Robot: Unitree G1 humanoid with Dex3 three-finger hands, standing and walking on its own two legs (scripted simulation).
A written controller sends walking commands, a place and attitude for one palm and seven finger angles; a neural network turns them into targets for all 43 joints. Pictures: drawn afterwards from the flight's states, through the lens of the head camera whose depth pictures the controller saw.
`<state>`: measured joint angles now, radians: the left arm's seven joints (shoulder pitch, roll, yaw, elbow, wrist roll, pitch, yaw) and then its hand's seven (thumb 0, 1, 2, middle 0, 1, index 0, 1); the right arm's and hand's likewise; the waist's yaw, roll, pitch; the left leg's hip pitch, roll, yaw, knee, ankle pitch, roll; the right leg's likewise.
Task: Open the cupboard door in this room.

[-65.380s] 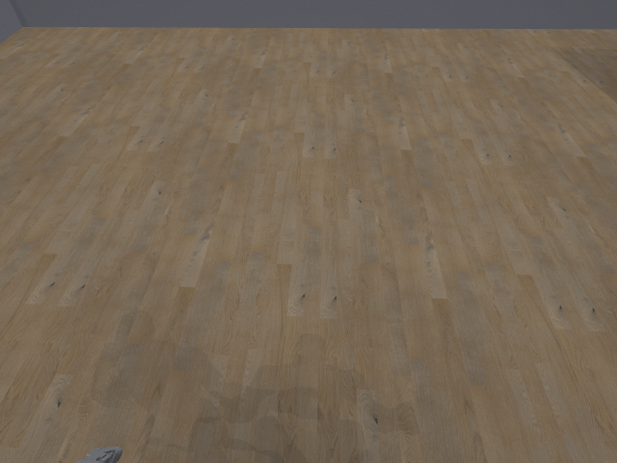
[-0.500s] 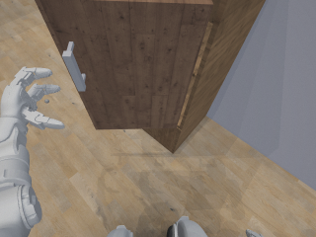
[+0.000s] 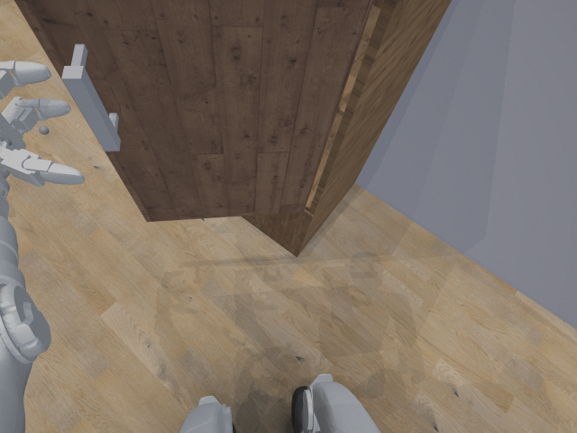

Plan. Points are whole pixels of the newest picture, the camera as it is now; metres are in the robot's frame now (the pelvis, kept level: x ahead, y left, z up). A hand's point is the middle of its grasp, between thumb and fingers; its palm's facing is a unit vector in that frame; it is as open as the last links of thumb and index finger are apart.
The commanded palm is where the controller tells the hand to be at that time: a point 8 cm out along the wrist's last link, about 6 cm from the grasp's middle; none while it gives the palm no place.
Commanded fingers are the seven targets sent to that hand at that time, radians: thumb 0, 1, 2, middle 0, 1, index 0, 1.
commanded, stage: move the hooked fingers beside the handle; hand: left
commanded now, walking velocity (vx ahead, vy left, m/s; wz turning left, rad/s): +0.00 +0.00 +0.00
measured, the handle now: (97, 101) +0.54 +0.22 +0.07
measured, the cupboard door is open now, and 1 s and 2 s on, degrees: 43 43 43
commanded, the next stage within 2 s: slide the fingers in behind the handle in 0.96 s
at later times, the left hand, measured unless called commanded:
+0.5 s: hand (48, 126) +0.50 +0.27 +0.07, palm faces +0.04 -1.00 -0.01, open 14.0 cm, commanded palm +0.47 +0.31 +0.07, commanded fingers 0.00 -0.50 0.30 -0.30 -1.20 -0.30 -1.20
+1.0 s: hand (51, 124) +0.50 +0.26 +0.08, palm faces +0.04 -1.00 -0.02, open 13.9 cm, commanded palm +0.49 +0.30 +0.07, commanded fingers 0.00 -0.50 0.30 -0.30 -1.20 -0.30 -1.20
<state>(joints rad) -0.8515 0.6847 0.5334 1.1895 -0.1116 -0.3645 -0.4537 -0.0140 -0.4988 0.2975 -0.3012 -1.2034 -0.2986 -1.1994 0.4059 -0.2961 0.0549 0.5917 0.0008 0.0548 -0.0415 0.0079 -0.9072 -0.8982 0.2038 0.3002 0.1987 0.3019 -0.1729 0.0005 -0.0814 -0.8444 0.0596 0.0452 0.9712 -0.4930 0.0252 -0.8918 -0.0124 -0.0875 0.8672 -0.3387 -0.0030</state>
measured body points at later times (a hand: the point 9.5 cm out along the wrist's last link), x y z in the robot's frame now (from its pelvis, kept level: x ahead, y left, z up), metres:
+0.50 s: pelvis +0.01 +0.01 +0.00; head +0.15 +0.04 +0.43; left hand +0.49 +0.32 +0.08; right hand +0.00 -0.26 -0.10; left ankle -0.03 +0.10 -0.68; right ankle +0.03 -0.13 -0.68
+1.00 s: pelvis +0.00 +0.00 -0.01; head +0.14 +0.03 +0.42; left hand +0.49 +0.32 +0.08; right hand +0.00 -0.27 -0.11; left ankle -0.03 +0.10 -0.68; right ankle +0.03 -0.13 -0.68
